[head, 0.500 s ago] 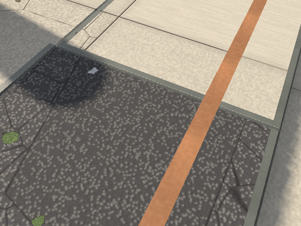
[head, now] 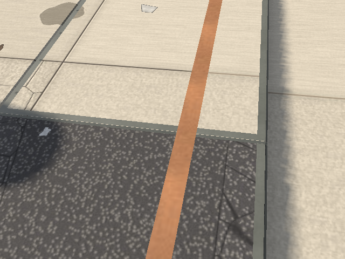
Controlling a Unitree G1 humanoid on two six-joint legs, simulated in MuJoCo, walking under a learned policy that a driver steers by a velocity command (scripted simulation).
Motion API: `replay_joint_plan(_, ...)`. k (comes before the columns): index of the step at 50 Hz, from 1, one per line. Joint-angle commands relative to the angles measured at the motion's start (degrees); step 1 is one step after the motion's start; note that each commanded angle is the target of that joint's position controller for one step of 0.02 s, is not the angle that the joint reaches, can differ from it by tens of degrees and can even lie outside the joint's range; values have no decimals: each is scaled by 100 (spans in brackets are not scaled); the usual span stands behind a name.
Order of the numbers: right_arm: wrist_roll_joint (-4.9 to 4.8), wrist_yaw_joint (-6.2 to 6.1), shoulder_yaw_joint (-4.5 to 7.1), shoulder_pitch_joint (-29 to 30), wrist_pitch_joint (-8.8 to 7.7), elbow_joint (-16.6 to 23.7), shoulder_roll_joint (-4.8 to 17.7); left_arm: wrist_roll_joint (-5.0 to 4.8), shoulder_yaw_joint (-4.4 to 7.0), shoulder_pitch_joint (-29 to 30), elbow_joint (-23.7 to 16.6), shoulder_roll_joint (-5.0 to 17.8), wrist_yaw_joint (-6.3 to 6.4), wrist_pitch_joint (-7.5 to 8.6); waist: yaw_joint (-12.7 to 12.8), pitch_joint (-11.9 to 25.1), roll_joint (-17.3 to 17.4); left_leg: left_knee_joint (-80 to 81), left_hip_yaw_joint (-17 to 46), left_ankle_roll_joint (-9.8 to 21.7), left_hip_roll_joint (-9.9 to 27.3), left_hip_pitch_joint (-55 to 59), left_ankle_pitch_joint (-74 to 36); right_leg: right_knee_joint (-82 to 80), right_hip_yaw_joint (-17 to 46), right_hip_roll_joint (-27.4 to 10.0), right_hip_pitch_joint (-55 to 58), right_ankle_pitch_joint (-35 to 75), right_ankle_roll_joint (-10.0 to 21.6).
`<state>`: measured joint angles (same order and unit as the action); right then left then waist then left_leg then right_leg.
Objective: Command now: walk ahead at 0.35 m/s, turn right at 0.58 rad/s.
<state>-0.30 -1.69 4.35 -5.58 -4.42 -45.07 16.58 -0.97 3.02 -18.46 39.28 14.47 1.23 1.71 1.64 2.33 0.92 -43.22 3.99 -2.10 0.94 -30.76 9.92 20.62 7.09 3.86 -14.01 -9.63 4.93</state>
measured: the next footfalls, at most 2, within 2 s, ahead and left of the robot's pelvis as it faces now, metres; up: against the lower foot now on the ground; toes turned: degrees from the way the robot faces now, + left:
left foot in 0.18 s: +0.15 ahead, +0.14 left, +0.00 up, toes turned -11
right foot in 0.64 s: +0.38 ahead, -0.17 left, +0.00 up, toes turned -15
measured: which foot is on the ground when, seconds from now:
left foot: up 0.00-0.16, down 0.18-0.64, up 0.66-1.00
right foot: down 0.00-0.18, up 0.20-0.62, down 0.64-1.00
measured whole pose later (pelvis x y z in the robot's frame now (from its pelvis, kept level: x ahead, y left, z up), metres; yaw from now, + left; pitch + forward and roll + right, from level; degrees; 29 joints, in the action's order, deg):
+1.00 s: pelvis +0.39 -0.08 +0.00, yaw -8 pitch +1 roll -2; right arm -0.4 -0.2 2.4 -8.1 -1.3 -42.0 16.0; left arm 0.8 2.3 -14.5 44.3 13.8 0.4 3.4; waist 1.9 -2.2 3.2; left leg -50.2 1.9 -2.3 4.4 -39.2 2.7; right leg 14.3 -8.9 2.5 -4.2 -11.0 3.2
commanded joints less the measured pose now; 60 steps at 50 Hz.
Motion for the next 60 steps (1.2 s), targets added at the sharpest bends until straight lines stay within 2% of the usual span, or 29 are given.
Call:
replay_joint_plan(1,-45,68,12,697,-198,579,322,-45,326,-4,-396,1087,0,79,99,-147,-927,723,-34,-24,-124,-278,50,-950,1730,-1312,324,-1677,896)
replay_joint_plan(5,-120,146,1,696,-318,705,400,-80,334,-23,-439,1085,-41,23,95,-143,-900,1364,-17,67,-230,438,372,-697,2088,-1235,146,-1849,890)
replay_joint_plan(8,-148,126,67,92,-387,588,484,-106,262,175,-513,859,-65,-39,-275,-43,-822,2081,-116,264,-177,1788,123,-166,2111,-895,-354,-1939,638)
replay_joint_plan(9,-113,106,151,-504,-386,469,684,-53,184,327,-593,632,-78,-37,-540,170,-711,2125,218,448,279,2798,80,491,1892,-680,-1005,-1995,414)
replay_joint_plan(10,-2,71,241,-1341,-350,346,1019,12,43,357,-662,154,-94,-16,-769,695,118,2327,1272,792,1346,3923,712,2279,1014,-124,-1758,-2363,40)
replay_joint_plan(11,152,129,334,-1661,-282,225,1409,-81,75,372,-1034,352,-81,55,-597,476,1305,2917,3403,1463,2286,4261,2460,3474,293,201,-3385,-2610,-99)
replay_joint_plan(12,59,145,294,-1337,-276,321,1130,-106,154,295,-957,767,-85,89,-482,5,1117,3033,3547,1622,2418,3881,3134,4255,243,-352,-3895,-2212,-235)
replay_joint_plan(13,4,136,177,-1182,-256,375,722,-66,203,368,-823,915,-103,80,-512,-331,876,3035,2954,1476,2063,3619,2812,4602,189,-456,-3990,-1724,-329)
replay_joint_plan(14,21,147,103,-1080,-240,404,555,-34,199,286,-686,830,-118,76,-423,-361,648,3079,2368,1314,1740,3375,2213,4737,144,-514,-3804,-1328,-375)
replay_joint_plan(16,87,159,49,-953,-230,368,488,-28,182,470,-693,671,-175,132,-317,-553,570,3270,1530,1232,1411,2841,1010,4512,101,-658,-3529,-723,-420)
replay_joint_plan(18,94,171,51,-1044,-271,289,532,7,127,642,-724,497,-197,164,-328,-512,560,3384,909,1286,1217,2620,20,4205,-111,-633,-3274,-261,-503)
replay_joint_plan(22,-33,146,48,-1215,-208,91,710,64,-17,1258,-875,232,-251,220,-466,-504,516,3370,169,1273,1030,2506,-1033,2757,-585,-720,-2746,597,-553)
replay_joint_plan(26,-116,158,77,-1624,-120,-98,965,-44,-32,1909,-1058,202,-342,257,-677,-587,538,3355,-25,1252,1129,2487,-1336,1650,-932,-488,-1908,795,-449)
replay_joint_plan(29,-221,118,78,-1588,-50,-190,1049,-70,65,1752,-1090,432,-359,280,-370,-583,594,3052,60,1154,1424,2969,-2127,1084,-877,-406,-1500,420,-134)
replay_joint_plan(31,-205,88,59,-1468,-17,-222,1068,-14,295,421,-705,821,-302,263,392,182,459,1493,-379,977,1139,2844,-3754,578,-1062,-162,312,663,228)
replay_joint_plan(32,-93,77,-42,-1433,-46,-116,862,-4,430,-655,-454,1139,-243,218,885,948,203,-11,-518,818,908,1663,-2666,855,-408,-799,2168,628,448)
replay_joint_plan(33,39,132,-317,-2170,-155,143,57,72,511,-950,-427,1836,-212,225,376,1870,-1483,-2280,-591,455,-71,-589,1306,589,2472,-2555,4198,-272,1354)
replay_joint_plan(34,-85,189,-236,-2101,-286,-28,503,68,374,-1109,-404,1258,-239,247,577,2335,-1304,-3121,331,499,-62,-1158,2231,-120,3743,-2719,4088,-1014,1589)
replay_joint_plan(35,-254,201,-137,-1501,-307,143,806,118,249,-603,-406,992,-246,274,503,1254,-952,-3355,255,494,182,-1511,1831,-239,2776,-2579,3249,-195,1340)
replay_joint_plan(37,-116,150,-150,-1090,-227,187,703,152,118,218,-428,652,-303,301,95,381,-246,-2981,33,306,502,-1057,1173,-315,1212,-2121,1671,2223,1081)
replay_joint_plan(39,-129,129,-129,-1428,5,65,545,177,70,579,-345,450,-362,398,-289,224,-463,-2715,100,219,614,-364,900,-596,367,-1841,788,3087,907)
replay_joint_plan(42,-117,56,-115,-1483,217,62,364,231,100,743,-140,556,-326,494,-448,-2,-571,-2583,138,57,405,-239,340,-890,-479,-1757,217,3863,858)
replay_joint_plan(47,10,105,-133,-614,253,492,218,203,103,907,4,699,-65,316,-288,-174,-562,-1044,-148,-44,396,-313,-955,-907,-1357,-1546,393,3646,623)
replay_joint_plan(52,-17,301,-132,95,328,971,229,45,218,698,160,1049,-3,45,23,-176,-438,50,-439,63,400,-408,-512,-545,-1319,-1965,1345,3386,692)
replay_joint_plan(56,-64,402,-18,37,376,1215,384,-90,284,838,130,1145,46,-154,-101,-50,-571,809,-718,366,129,-65,313,457,-1313,-2058,1743,3633,446)
replay_joint_plan(57,-55,406,52,-357,346,1131,466,-116,278,920,112,1110,65,-186,-318,154,-459,1417,-895,528,-111,575,-109,1171,-1495,-1836,1634,3813,282)
replay_joint_plan(58,-3,330,206,-933,302,1002,828,-72,253,739,120,1015,74,-153,-523,506,-93,1873,-562,795,-157,1728,-1622,2254,-1655,-1387,1053,3312,-70)
replay_joint_plan(59,46,207,355,-1355,288,1039,1486,259,114,675,-105,661,34,-80,-493,1019,1172,1459,1167,1384,1128,3344,-4911,4087,-1733,-734,-704,-233,-525)
replay_joint_plan(60,148,228,282,-1186,268,1255,1511,335,5,462,-258,415,-51,-26,-218,1877,1495,1655,3090,2634,2150,4167,-5208,5290,-740,133,-2053,-3135,-784)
